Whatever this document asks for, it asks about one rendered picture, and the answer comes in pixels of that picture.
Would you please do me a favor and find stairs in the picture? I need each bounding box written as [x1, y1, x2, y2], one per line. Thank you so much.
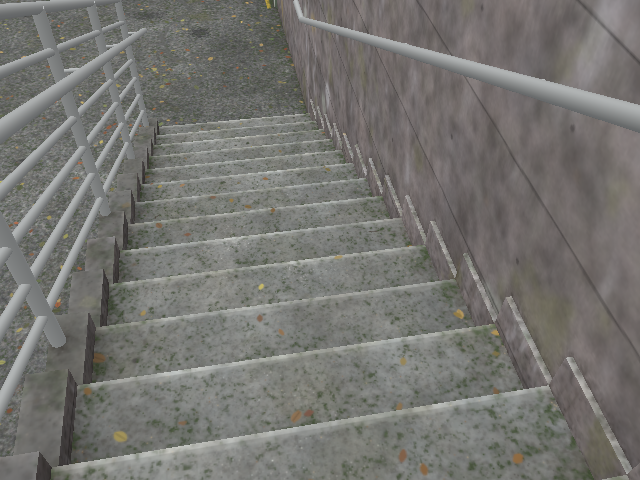
[50, 113, 629, 480]

